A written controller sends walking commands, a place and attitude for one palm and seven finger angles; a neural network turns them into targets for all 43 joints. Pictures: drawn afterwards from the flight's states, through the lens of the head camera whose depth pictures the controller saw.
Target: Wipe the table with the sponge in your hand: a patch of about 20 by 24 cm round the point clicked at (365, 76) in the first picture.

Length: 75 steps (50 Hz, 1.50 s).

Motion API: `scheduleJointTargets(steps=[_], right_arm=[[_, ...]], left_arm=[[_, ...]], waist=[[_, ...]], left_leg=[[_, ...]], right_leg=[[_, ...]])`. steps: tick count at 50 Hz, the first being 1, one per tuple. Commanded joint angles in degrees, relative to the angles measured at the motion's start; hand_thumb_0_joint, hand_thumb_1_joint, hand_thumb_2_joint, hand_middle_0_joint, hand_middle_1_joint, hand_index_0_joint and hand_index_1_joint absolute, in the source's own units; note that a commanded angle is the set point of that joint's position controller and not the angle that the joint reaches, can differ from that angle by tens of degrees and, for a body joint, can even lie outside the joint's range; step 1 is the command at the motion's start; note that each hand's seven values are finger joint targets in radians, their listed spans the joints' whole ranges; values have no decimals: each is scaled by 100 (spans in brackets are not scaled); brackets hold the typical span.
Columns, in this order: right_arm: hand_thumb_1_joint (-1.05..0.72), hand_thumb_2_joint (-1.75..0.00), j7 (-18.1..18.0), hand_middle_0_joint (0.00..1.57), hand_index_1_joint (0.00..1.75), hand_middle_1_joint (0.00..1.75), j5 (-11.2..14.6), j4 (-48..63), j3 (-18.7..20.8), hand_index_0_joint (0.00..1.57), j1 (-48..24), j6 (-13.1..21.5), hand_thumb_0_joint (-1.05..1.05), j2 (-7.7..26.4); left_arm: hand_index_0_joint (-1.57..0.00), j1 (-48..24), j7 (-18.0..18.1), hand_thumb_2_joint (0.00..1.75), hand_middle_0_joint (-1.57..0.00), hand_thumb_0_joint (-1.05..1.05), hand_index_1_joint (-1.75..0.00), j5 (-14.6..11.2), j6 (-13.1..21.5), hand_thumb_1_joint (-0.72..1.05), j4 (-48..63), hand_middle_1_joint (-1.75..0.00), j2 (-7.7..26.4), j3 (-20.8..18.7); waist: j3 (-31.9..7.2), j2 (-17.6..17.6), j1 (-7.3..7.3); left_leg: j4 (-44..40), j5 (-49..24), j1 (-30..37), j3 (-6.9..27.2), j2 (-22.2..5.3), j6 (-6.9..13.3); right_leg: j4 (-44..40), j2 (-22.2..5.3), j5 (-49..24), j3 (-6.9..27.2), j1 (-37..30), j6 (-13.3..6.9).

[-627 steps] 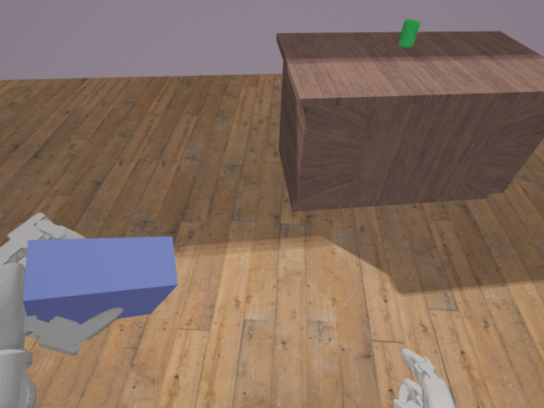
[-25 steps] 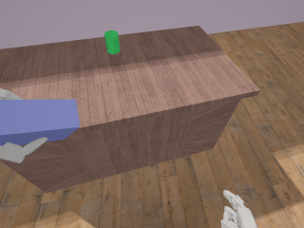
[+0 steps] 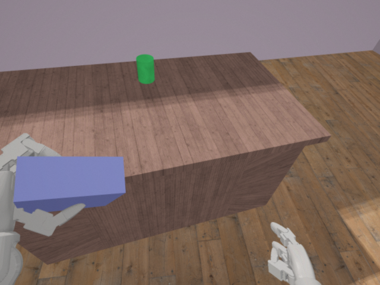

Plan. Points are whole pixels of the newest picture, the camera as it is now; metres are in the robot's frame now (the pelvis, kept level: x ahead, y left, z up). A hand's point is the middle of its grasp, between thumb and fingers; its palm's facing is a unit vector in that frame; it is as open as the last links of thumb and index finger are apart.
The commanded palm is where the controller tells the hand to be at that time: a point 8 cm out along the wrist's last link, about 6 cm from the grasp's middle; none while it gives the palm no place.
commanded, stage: shuffle to correct the standing spot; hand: left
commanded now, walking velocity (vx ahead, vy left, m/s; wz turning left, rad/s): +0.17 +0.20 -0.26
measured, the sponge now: (86, 185) +0.23 +0.20 +0.14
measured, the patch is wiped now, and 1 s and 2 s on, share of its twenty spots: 0.00 0.00 0.00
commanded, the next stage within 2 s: come to a stop and stand still in 1.98 s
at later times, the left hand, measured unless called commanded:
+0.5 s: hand (56, 154) +0.27 +0.26 +0.16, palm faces +0.32 -0.83 -0.46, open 10.0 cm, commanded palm +0.21 +0.30 +0.18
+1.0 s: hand (20, 141) +0.29 +0.33 +0.17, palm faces +0.35 -0.82 -0.45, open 10.0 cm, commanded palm +0.23 +0.37 +0.18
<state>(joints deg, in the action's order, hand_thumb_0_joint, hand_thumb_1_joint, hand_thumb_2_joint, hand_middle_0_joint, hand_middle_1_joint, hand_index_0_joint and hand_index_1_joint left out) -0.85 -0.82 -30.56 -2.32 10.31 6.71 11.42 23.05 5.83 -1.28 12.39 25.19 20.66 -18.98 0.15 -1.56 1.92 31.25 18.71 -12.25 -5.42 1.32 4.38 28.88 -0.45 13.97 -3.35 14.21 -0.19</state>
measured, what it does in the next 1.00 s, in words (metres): steps to the left: left foot, then right foot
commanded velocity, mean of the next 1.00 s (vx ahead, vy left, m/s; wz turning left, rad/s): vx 0.14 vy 0.18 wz -0.08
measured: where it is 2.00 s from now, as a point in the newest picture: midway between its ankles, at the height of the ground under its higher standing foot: outside the picture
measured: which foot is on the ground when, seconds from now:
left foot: down 0.00-0.22, up 0.24-0.32, down 0.34-0.52, up 0.54-0.86, down 0.88-1.00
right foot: down 0.00-0.34, up 0.36-0.52, down 0.54-1.00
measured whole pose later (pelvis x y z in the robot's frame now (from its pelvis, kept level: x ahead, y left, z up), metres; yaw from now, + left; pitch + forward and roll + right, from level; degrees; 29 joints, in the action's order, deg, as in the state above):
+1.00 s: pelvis +0.05 +0.11 -0.02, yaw -4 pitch -3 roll +3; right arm -1.2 0.8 -32.8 1.9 9.8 8.6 11.4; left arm 22.7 6.9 -0.5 12.9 25.7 23.0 -21.9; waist 4.4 -2.7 0.6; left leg 35.8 13.8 -18.9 -3.8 -0.7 -0.6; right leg 49.0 -3.4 28.1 -2.4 20.9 -0.1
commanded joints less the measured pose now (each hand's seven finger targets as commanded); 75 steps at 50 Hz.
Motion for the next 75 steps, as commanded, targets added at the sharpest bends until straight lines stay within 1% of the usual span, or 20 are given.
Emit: scheduleJointTargets(steps=[1, 7, 11, 13, 15, 17, 20, 25, 27, 31, 40, 45, 51, 53, 58, 62, 65, 68, 73, 75], right_arm=[[-90, -90, -75, 20, 30, 30, 27, 893, 345, 20, -352, 146, 0, 785], [-90, -90, 80, 20, 30, 30, 21, 933, 374, 20, -271, 189, 0, 807], [-90, -90, 159, 20, 30, 30, 128, 869, 550, 20, -352, 122, 0, 850], [-90, -90, 217, 20, 30, 30, 81, 679, 463, 20, -302, 9, 0, 774], [-90, -90, 143, 20, 30, 30, 139, 524, 379, 20, -117, -28, 0, 563], [-90, -90, 52, 20, 30, 30, 164, 726, 546, 20, -185, 181, 0, 805], [-90, -90, 48, 20, 30, 30, 97, 626, 498, 20, -223, 331, 0, 665], [-90, -90, 88, 20, 30, 30, 138, 608, 377, 20, -391, 340, 0, 702], [-90, -90, 93, 20, 30, 30, 84, 647, 463, 20, -411, 240, 0, 740], [-90, -90, 184, 20, 30, 30, 138, 354, 522, 20, -184, 199, 0, 737], [-90, -90, -47, 20, 30, 30, 81, 467, 561, 20, -240, 498, 0, 551], [-90, -90, -81, 20, 30, 30, 197, 556, 723, 20, -90, 477, 0, 901], [-90, -90, 3, 20, 30, 30, 168, 519, 506, 20, -385, 438, 0, 736], [-90, -90, 62, 20, 30, 30, 156, 566, 591, 20, -415, 339, 0, 739], [-90, -90, 44, 20, 30, 30, 115, 273, 432, 20, -326, 272, 0, 622], [-90, -90, -81, 20, 30, 30, 84, 339, 494, 20, -286, 407, 0, 563], [-90, -90, -103, 20, 30, 30, 176, 510, 654, 20, -210, 444, 0, 852], [-90, -90, -91, 20, 30, 30, 117, 386, 623, 20, -424, 468, 0, 716], [-90, -90, -87, 20, 30, 30, 155, 375, 443, 20, -397, 453, 0, 706], [-90, -90, -84, 20, 30, 30, 111, 399, 469, 20, -304, 366, 0, 610]], left_arm=[[-120, -800, 111, 130, -120, 0, -160, -131, 381, 10, 1393, -160, 1022, -740], [-120, -741, 115, 130, -120, 0, -160, -99, 394, 10, 1597, -160, 1066, -757], [-120, -627, 208, 130, -120, 0, -160, -200, 497, 10, 1524, -160, 1176, -969], [-120, -852, 231, 130, -120, 0, -160, -144, 516, 10, 1876, -160, 1129, -909], [-120, -816, 178, 130, -120, 0, -160, -125, 486, 10, 1746, -160, 1015, -816], [-120, -1001, 164, 130, -120, 0, -160, -124, 599, 10, 1977, -160, 1098, -951], [-120, -694, 146, 130, -120, 0, -160, -121, 639, 10, 1387, -160, 1133, -1052], [-120, 25, 187, 130, -120, 0, -160, -13, 551, 10, 1457, -160, 1171, -1082], [-120, 105, 220, 130, -120, 0, -160, -117, 502, 10, 1214, -160, 1551, -1464], [-120, 473, 95, 130, -120, 0, -160, -211, 556, 10, 1052, -160, 1331, -1429], [-120, -222, 261, 130, -120, 0, -160, -48, 507, 10, 1260, -160, 1124, -952], [-120, -293, 223, 130, -120, 0, -160, -61, 550, 10, 1315, -160, 1047, -893], [-120, -145, 273, 130, -120, 0, -160, -38, 448, 10, 1567, -160, 1114, -1010], [-120, -167, 256, 130, -120, 0, -160, -128, 316, 10, 1213, -160, 1346, -1185], [-120, -663, 285, 130, -120, 0, -160, -59, 454, 10, 1186, -160, 1183, -963], [-120, -800, 260, 130, -120, 0, -160, -14, 412, 10, 1184, -160, 913, -649], [-120, -997, 278, 130, -120, 0, -160, 12, 439, 10, 1751, -160, 968, -668], [-120, -631, 266, 130, -120, 0, -160, 8, 460, 10, 1871, -160, 1369, -1094], [-120, 210, 299, 130, -120, 0, -160, -28, 489, 10, 1713, -160, 1379, -1291], [-120, 25, 282, 130, -120, 0, -160, -60, 471, 10, 1321, -160, 1454, -1362]], waist=[[-558, 895, -144], [-637, 935, -87], [-593, -1109, 29], [-290, -12, -143], [-565, 861, -439], [-382, 2615, -317], [-120, 1095, -282], [-781, 686, 3], [-520, -1381, -78], [-109, -101, -181], [-580, -759, -52], [-703, 1457, -177], [-512, 875, -23], [-50, -1718, -19], [-200, -522, -176], [-395, -170, -134], [-586, 1640, -143], [-546, 1539, -150], [-766, 1055, -38], [-544, -804, -144]], left_leg=[[-710, -1526, -49, 808, -673, -310], [15, -3619, 453, 509, -826, -494], [3412, 1254, -2601, 1080, -310, -516], [2178, 1644, -2033, 1807, -955, -237], [244, -145, 374, 385, -46, -411], [-1418, -64, 612, 2608, -1350, 421], [-1395, -547, -45, 2993, -1677, 1150], [280, -330, -1733, 987, -744, 236], [3562, 599, -3230, 544, 54, -302], [4306, -272, -3105, 1083, -517, -543], [-124, -619, -101, -453, -1, -330], [-1015, -1835, 775, 1903, -1478, 623], [130, 151, -1523, 692, -722, 123], [2910, 897, -2655, 316, 117, -389], [1868, 310, -1657, 796, -623, -367], [-287, -377, 365, -190, 58, -328], [-1311, -1521, 1058, 2484, -1634, 655], [-1420, -182, 35, 2313, -1564, 975], [-488, 221, -1380, 1132, -945, 254], [1673, 1044, -2393, 334, -58, -214]], right_leg=[[624, -72, -837, 210, -240, -341], [301, 42, -276, -277, -295, -380], [-378, -2344, -2581, 3398, -1658, -1813], [-44, -2297, -1239, 2887, -499, -1336], [834, -696, 160, 820, 1045, -587], [3383, 473, 2010, -76, 1924, -23], [4076, -47, 1769, 411, 2174, -40], [-121, -219, 225, 123, -1551, -106], [-1521, -2409, 800, 3607, -1620, -855], [-1110, -1964, -527, 2242, -587, -1009], [-416, -1215, -607, 754, -227, -456], [2641, 46, 1899, -105, 1430, 69], [-247, -247, 315, 160, -872, -77], [-1764, -2223, 1135, 3713, -628, -938], [-726, -1860, -1204, 1628, -152, -896], [-263, -991, 437, 755, 447, -472], [2755, 105, 1782, -17, 1758, 66], [3314, -222, 1466, 270, 1536, -1], [-159, -69, 223, -94, -977, -66], [-1427, -1511, 1067, 2413, -1153, -825]])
